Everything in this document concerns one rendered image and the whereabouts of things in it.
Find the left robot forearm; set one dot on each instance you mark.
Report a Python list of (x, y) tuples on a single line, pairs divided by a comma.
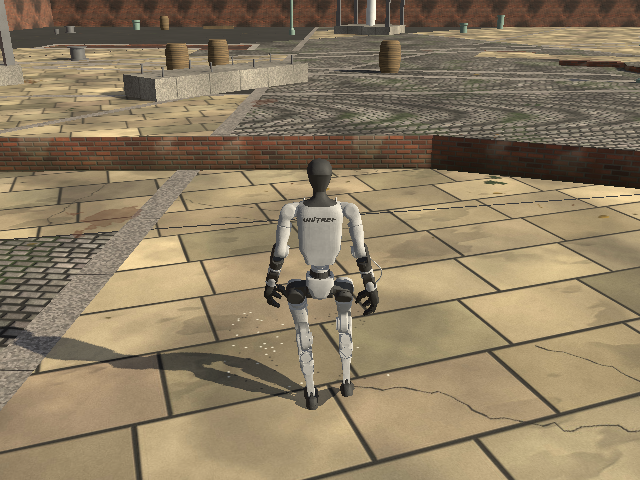
[(274, 269)]

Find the robot right upper arm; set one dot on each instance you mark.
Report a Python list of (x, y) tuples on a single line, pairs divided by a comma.
[(351, 212)]

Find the right robot forearm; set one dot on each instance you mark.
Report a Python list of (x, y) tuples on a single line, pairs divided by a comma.
[(366, 271)]

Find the robot left upper arm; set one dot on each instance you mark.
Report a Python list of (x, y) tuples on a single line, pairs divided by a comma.
[(288, 212)]

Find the robot left shin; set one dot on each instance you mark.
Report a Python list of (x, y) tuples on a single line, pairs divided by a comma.
[(306, 365)]

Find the left robot hand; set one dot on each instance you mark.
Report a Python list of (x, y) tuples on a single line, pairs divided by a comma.
[(271, 291)]

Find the right robot hand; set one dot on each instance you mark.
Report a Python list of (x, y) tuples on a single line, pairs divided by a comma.
[(373, 300)]

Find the robot right thigh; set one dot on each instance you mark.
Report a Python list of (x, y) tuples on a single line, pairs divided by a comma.
[(343, 292)]

